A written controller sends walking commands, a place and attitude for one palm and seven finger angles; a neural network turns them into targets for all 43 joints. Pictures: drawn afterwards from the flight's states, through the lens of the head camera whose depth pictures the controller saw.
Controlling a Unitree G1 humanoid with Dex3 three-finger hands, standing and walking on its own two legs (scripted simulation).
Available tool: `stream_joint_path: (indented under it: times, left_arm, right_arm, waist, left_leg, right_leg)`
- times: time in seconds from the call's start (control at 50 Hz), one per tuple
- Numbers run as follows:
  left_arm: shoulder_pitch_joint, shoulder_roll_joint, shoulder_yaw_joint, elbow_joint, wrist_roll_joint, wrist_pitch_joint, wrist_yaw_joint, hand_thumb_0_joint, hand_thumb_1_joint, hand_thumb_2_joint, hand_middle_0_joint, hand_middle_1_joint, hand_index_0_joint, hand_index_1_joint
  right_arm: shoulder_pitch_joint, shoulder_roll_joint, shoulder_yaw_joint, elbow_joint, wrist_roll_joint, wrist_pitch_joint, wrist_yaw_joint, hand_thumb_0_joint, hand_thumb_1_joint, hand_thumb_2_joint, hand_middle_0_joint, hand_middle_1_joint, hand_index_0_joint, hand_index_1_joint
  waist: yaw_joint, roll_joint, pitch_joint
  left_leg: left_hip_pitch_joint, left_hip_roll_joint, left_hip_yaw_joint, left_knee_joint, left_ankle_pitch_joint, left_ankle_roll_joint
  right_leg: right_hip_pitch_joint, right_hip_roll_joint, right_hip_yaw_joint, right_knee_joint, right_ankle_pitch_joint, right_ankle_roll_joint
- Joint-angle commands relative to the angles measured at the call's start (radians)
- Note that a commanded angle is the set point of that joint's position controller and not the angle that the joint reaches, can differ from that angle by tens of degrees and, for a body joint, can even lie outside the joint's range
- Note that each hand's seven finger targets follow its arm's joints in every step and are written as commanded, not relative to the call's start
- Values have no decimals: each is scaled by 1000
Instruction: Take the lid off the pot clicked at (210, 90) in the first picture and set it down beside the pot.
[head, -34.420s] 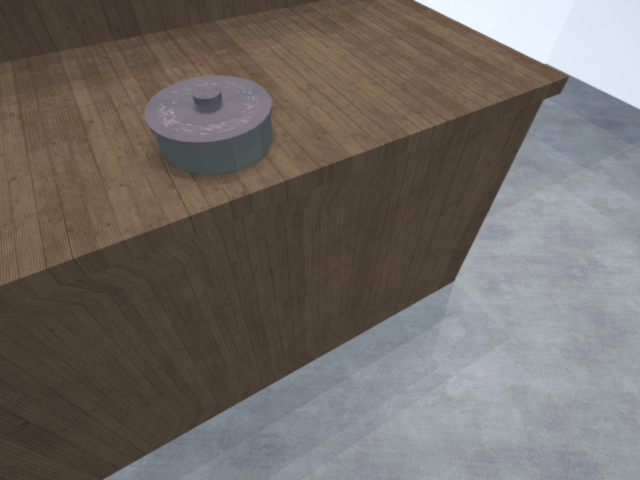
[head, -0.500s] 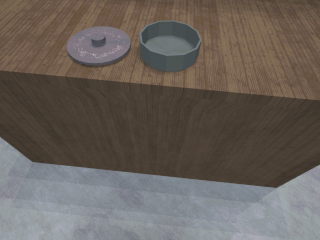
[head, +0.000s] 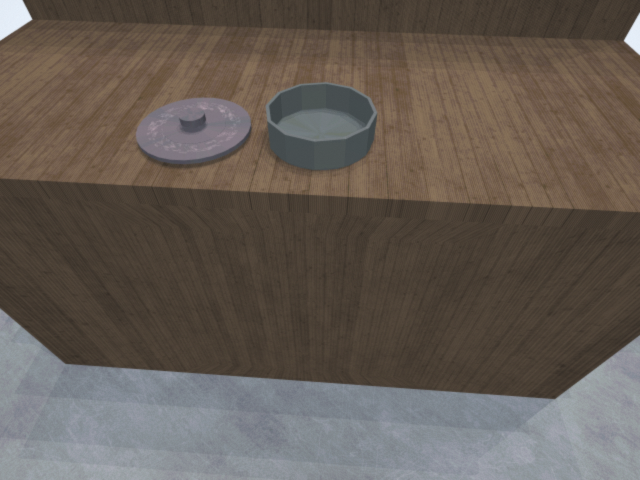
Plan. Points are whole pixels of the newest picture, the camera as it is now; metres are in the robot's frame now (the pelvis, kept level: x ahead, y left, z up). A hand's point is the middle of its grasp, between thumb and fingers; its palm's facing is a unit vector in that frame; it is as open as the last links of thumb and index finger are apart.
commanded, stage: let the arm hang, fingers relaxed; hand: left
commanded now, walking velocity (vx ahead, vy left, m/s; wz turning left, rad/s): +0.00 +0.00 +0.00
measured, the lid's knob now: (192, 117) +0.67 +0.25 +0.10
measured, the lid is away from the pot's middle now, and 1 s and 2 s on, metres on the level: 0.23 0.23 0.23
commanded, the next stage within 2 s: look to check the result in 0.72 s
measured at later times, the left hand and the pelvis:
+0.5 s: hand out of the picture -0.02 +0.15 -0.18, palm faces +0.05 -0.98 -0.17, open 7.4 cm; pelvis +0.00 +0.00 +0.00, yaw +0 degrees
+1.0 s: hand out of the picture +0.00 +0.17 -0.18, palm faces +0.04 -0.98 -0.20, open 7.3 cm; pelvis +0.00 +0.00 +0.00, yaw +0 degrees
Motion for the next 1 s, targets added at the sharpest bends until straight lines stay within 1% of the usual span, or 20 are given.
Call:
stream_joint_path:
  times: [0.0, 0.04, 0.14, 0.16, 0.22, 0.26, 0.3, 0.34, 0.44, 0.46, 0.52, 0.6, 0.64, 0.66, 0.8, 0.84, 0.88, 0.9, 0.96, 0.98]
  left_arm:
    - [79, 82, 7, -21, -4, -8, -2, 0, 900, 900, -200, -300, -200, -300]
    - [82, 83, 7, -21, -5, -10, -2, 0, 900, 900, -200, -300, -200, -300]
    - [98, 78, 6, -12, -5, -12, 0, 0, 900, 900, -200, -300, -200, -300]
    - [98, 81, 5, -13, -3, -11, 1, 0, 900, 900, -200, -300, -200, -300]
    - [107, 72, 4, -7, -5, -11, 0, 0, 900, 900, -200, -300, -200, -300]
    - [111, 70, 3, -4, -3, -9, 1, 0, 900, 900, -200, -300, -200, -300]
    - [114, 63, 3, 0, -3, -10, 0, 0, 900, 900, -200, -300, -200, -300]
    - [119, 61, 3, 3, -4, -11, -1, 0, 900, 900, -200, -300, -200, -300]
    - [126, 59, 5, 4, -5, -14, 1, 0, 900, 900, -200, -300, -200, -300]
    - [122, 60, 5, 1, -3, -12, 2, 0, 900, 900, -200, -300, -200, -300]
    - [125, 57, 6, 3, -5, -12, 2, 0, 900, 900, -200, -300, -200, -300]
    - [119, 60, 7, 0, -4, -11, 0, 0, 900, 900, -200, -300, -200, -300]
    - [124, 57, 7, 0, -5, -12, 1, 0, 900, 900, -200, -300, -200, -300]
    - [118, 62, 8, -2, -3, -11, 1, 0, 900, 900, -200, -300, -200, -300]
    - [113, 62, 9, -4, -4, -10, -1, 0, 900, 900, -200, -300, -200, -300]
    - [113, 62, 10, -5, -4, -11, -1, 0, 900, 900, -200, -300, -200, -300]
    - [111, 63, 9, -5, -4, -10, 0, 0, 900, 900, -200, -300, -200, -300]
    - [113, 65, 8, -4, -4, -10, -1, 0, 900, 900, -200, -300, -200, -300]
    - [112, 67, 8, -8, -3, -12, 1, 0, 900, 900, -200, -300, -200, -300]
    - [112, 64, 8, -6, -4, -12, 0, 0, 900, 900, -200, -300, -200, -300]
  right_arm:
    - [79, -76, -11, -20, 0, -5, -7, 0, -900, -900, 200, 300, 200, 300]
    - [80, -82, -11, -22, 1, -6, -8, 0, -900, -900, 200, 300, 200, 300]
    - [76, -81, -10, -18, 3, -6, -9, 0, -900, -900, 200, 300, 200, 300]
    - [76, -77, -10, -18, 5, -5, -9, 0, -900, -900, 200, 300, 200, 300]
    - [73, -77, -9, -15, 3, -6, -10, 0, -900, -900, 200, 300, 200, 300]
    - [69, -74, -10, -14, 5, -3, -10, 0, -900, -900, 200, 300, 200, 300]
    - [73, -76, -9, -12, 3, -3, -10, 0, -900, -900, 200, 300, 200, 300]
    - [70, -76, -9, -13, 3, -5, -10, 0, -900, -900, 200, 300, 200, 300]
    - [75, -73, -10, -9, 4, -6, -11, 0, -900, -900, 200, 300, 200, 300]
    - [76, -69, -10, -9, 6, -6, -11, 0, -900, -900, 200, 300, 200, 300]
    - [79, -68, -10, -8, 3, -6, -12, 0, -900, -900, 200, 300, 200, 300]
    - [83, -70, -10, -7, 3, -8, -12, 0, -900, -900, 200, 300, 200, 300]
    - [83, -73, -11, -7, 3, -8, -13, 0, -900, -900, 200, 300, 200, 300]
    - [83, -69, -11, -7, 5, -8, -13, 0, -900, -900, 200, 300, 200, 300]
    - [82, -72, -10, -6, 2, -9, -12, 0, -900, -900, 200, 300, 200, 300]
    - [81, -75, -11, -5, 2, -10, -12, 0, -900, -900, 200, 300, 200, 300]
    - [80, -72, -10, -4, 3, -9, -12, 0, -900, -900, 200, 300, 200, 300]
    - [79, -76, -9, -5, 3, -10, -11, 0, -900, -900, 200, 300, 200, 300]
    - [80, -73, -11, -5, 4, -10, -12, 0, -900, -900, 200, 300, 200, 300]
    - [78, -77, -10, -4, 3, -11, -12, 0, -900, -900, 200, 300, 200, 300]
  waist:
    - [7, 4, 56]
    - [7, -7, 32]
    - [5, -16, 28]
    - [5, -24, 41]
    - [6, 4, 40]
    - [6, -12, 65]
    - [3, -4, 66]
    - [6, 2, 54]
    - [6, -17, 29]
    - [6, -15, 56]
    - [7, 0, 41]
    - [6, 10, 44]
    - [8, -8, 31]
    - [8, -9, 48]
    - [9, 5, 49]
    - [9, -5, 39]
    - [8, -2, 55]
    - [9, -5, 42]
    - [7, -17, 45]
    - [7, -7, 41]
  left_leg:
    - [19, 93, -80, -54, 280, 40]
    - [31, 93, -79, -48, 303, 39]
    - [45, 93, -73, -42, 316, 38]
    - [39, 93, -73, -40, 316, 38]
    - [49, 94, -78, -45, 310, 40]
    - [40, 95, -77, -48, 280, 38]
    - [37, 95, -80, -55, 264, 39]
    - [39, 94, -82, -52, 269, 40]
    - [44, 93, -79, -40, 296, 39]
    - [31, 93, -79, -45, 286, 39]
    - [40, 94, -81, -42, 296, 40]
    - [39, 99, -84, -48, 306, 42]
    - [48, 100, -85, -44, 322, 43]
    - [37, 99, -85, -46, 315, 42]
    - [38, 100, -91, -60, 303, 45]
    - [45, 101, -92, -59, 315, 45]
    - [42, 101, -91, -64, 302, 44]
    - [47, 102, -89, -62, 303, 44]
    - [52, 101, -86, -58, 321, 43]
    - [60, 102, -83, -58, 327, 43]
  right_leg:
    - [-79, -97, 70, -71, 307, -23]
    - [-64, -97, 68, -69, 330, -23]
    - [-63, -98, 72, -74, 355, -19]
    - [-69, -97, 71, -74, 359, -17]
    - [-76, -96, 67, -76, 332, -19]
    - [-93, -92, 67, -82, 304, -18]
    - [-94, -92, 69, -85, 284, -20]
    - [-88, -92, 71, -85, 287, -20]
    - [-70, -95, 68, -81, 327, -17]
    - [-84, -92, 67, -81, 313, -16]
    - [-76, -93, 68, -79, 319, -18]
    - [-82, -89, 61, -73, 304, -18]
    - [-74, -90, 59, -72, 316, -17]
    - [-81, -88, 61, -71, 313, -17]
    - [-84, -88, 59, -71, 287, -18]
    - [-78, -88, 57, -69, 293, -18]
    - [-90, -89, 59, -71, 285, -18]
    - [-85, -89, 61, -72, 288, -17]
    - [-86, -89, 65, -70, 311, -17]
    - [-86, -90, 65, -68, 316, -17]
